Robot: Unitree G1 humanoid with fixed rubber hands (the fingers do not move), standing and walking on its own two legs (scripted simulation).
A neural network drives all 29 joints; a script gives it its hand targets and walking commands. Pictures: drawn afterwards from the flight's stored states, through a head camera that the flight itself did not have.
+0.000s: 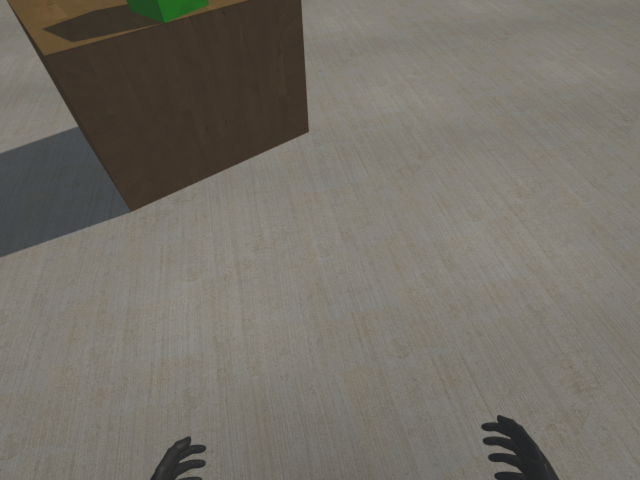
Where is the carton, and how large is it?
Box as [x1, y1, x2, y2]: [126, 0, 208, 22]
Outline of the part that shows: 126,0 131,11 163,22 208,4 207,0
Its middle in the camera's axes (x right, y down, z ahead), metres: -0.58 -0.96 +1.38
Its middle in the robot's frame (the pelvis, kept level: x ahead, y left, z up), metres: +1.71 +0.57 +0.07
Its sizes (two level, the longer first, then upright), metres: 0.210 0.200 0.250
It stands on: a pedestal, 0.69 m high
